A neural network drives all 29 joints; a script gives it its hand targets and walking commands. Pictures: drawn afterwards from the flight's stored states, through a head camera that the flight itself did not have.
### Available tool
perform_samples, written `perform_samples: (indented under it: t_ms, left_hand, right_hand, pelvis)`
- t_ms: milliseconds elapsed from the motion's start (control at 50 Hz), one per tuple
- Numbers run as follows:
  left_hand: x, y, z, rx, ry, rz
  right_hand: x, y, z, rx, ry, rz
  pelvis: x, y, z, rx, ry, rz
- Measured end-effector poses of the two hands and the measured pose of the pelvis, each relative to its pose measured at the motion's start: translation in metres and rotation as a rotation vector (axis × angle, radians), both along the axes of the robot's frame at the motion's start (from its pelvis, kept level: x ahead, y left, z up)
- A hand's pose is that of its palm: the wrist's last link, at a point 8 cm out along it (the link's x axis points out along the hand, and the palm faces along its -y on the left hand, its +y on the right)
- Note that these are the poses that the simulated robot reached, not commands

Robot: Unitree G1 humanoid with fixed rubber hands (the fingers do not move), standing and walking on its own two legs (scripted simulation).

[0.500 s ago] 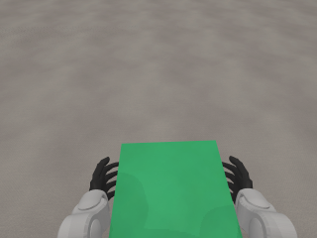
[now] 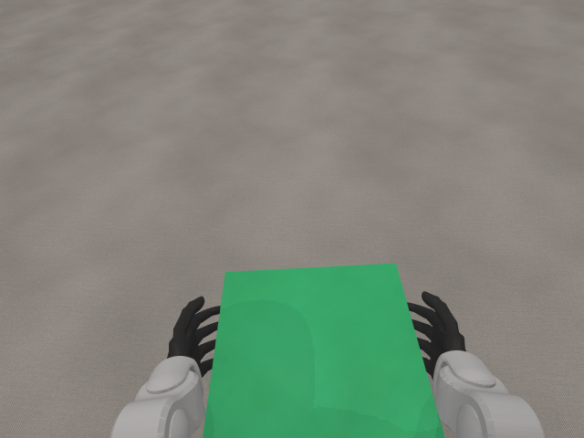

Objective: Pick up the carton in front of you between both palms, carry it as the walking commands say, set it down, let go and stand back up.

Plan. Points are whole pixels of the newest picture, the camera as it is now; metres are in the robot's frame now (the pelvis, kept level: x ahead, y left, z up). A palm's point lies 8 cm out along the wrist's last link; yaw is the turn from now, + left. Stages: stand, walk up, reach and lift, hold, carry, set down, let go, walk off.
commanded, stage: carry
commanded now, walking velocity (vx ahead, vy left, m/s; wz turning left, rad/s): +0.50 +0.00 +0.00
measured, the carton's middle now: (316, 388) +0.22 +0.00 -0.01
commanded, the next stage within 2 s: none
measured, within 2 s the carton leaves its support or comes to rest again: neither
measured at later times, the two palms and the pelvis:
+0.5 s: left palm (216, 188) +0.52 +0.17 +0.07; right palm (395, 189) +0.49 -0.13 +0.08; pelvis +0.27 +0.03 +0.00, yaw -4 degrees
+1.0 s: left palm (237, 155) +0.60 +0.14 +0.08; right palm (401, 155) +0.59 -0.16 +0.08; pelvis +0.37 +0.00 -0.01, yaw -3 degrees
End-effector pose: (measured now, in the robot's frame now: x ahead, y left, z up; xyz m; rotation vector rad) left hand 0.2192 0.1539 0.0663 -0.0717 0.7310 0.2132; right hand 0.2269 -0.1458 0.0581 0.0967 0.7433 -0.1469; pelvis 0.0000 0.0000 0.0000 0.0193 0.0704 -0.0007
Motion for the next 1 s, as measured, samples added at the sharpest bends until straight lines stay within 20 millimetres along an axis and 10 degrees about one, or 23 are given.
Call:
perform_samples:
  t_ms: [220, 380, 700, 1000]
  left_hand:
    - [0.149, -0.003, 0.021, -0.008, -0.114, -0.065]
    - [0.256, 0.017, 0.000, -0.061, -0.105, -0.079]
    - [0.355, -0.001, 0.028, -0.018, -0.126, -0.095]
    - [0.383, -0.013, 0.013, -0.023, -0.101, -0.081]
  right_hand:
    - [0.132, -0.003, 0.023, -0.012, -0.114, -0.057]
    - [0.232, 0.017, 0.015, -0.056, -0.105, -0.079]
    - [0.328, -0.001, 0.033, -0.023, -0.125, -0.088]
    - [0.360, -0.014, 0.019, -0.024, -0.100, -0.078]
  pelvis:
    - [0.144, 0.009, 0.000, 0.000, -0.008, -0.024]
    - [0.236, 0.032, -0.018, -0.004, -0.024, -0.060]
    - [0.341, 0.018, -0.004, -0.012, -0.019, -0.057]
    - [0.370, 0.003, -0.011, -0.015, 0.000, -0.050]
